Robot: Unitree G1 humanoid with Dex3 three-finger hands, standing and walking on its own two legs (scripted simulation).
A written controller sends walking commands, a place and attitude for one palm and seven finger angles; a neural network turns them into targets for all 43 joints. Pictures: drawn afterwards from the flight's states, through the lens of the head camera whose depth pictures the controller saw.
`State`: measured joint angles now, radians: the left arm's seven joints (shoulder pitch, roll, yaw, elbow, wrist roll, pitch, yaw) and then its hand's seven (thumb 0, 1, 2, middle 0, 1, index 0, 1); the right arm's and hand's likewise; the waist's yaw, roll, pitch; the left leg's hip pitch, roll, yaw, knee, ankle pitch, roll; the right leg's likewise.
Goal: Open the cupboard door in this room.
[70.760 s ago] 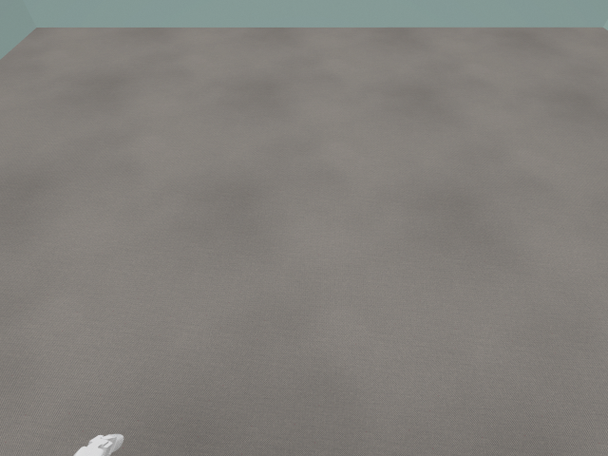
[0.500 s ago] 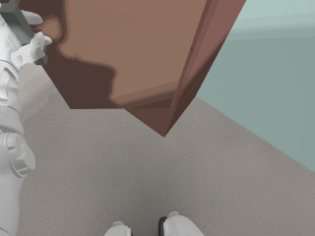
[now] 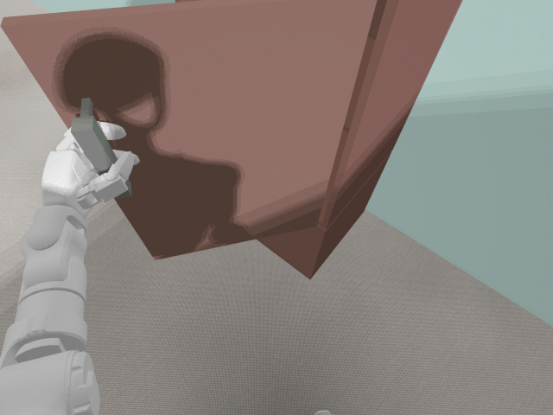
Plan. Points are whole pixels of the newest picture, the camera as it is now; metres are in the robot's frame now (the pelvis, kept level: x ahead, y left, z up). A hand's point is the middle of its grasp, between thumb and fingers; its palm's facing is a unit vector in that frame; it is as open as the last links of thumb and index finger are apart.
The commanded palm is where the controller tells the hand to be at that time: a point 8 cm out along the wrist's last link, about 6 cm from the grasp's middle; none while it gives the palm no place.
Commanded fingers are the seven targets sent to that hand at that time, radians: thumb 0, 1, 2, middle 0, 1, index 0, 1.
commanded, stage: pull the door open along its arc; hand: left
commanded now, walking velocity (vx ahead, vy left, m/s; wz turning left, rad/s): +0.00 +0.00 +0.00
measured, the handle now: (105, 150) +0.48 +0.24 +0.09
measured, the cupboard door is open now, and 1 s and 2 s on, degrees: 53 70 82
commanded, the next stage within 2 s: open thumb and fingers to let go in 1.16 s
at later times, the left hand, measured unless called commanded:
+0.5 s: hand (131, 179) +0.42 +0.19 +0.09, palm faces +0.47 -0.88 -0.01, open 5.9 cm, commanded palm +0.38 +0.23 +0.09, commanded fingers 0.00 0.90 0.90 -0.40 -1.35 -0.40 -1.35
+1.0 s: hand (154, 240) +0.33 +0.14 +0.09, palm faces +0.38 -0.92 +0.03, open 6.0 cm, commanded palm +0.26 +0.19 +0.09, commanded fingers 0.00 0.90 0.90 -0.40 -1.35 -0.40 -1.35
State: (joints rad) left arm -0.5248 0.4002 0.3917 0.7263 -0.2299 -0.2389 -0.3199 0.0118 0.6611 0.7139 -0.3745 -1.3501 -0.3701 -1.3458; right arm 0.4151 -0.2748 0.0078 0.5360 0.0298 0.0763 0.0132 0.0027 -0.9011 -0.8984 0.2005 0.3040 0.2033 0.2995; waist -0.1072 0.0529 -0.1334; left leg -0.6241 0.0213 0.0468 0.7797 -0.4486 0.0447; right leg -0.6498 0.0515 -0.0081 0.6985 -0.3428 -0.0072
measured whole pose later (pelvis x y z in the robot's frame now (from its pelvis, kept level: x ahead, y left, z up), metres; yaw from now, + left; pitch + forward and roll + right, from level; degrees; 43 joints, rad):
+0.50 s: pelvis -0.05 -0.02 -0.01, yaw +4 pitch +14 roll -1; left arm -0.80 0.27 0.37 1.05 -0.01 -0.38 0.29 -0.01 0.71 0.82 -0.36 -1.35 -0.34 -1.35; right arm 0.37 -0.24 0.01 0.72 -0.05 -0.03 -0.01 0.00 -0.90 -0.90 0.20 0.30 0.20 0.30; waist -0.10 0.04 -0.09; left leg -0.68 0.00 -0.01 0.83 -0.40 0.02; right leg -0.70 0.03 -0.07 0.78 -0.33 -0.04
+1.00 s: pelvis -0.02 -0.02 +0.01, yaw +2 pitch +9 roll -1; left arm -0.19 0.04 0.13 0.37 -0.08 -0.28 0.29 0.01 0.68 0.72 -0.36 -1.35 -0.37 -1.34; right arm 0.29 -0.23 -0.02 0.63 -0.02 -0.02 0.01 0.01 -0.90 -0.90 0.20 0.30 0.20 0.30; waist -0.02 0.05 -0.11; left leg -0.46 0.00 0.03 0.69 -0.38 0.02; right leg -0.50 0.03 -0.02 0.66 -0.31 -0.03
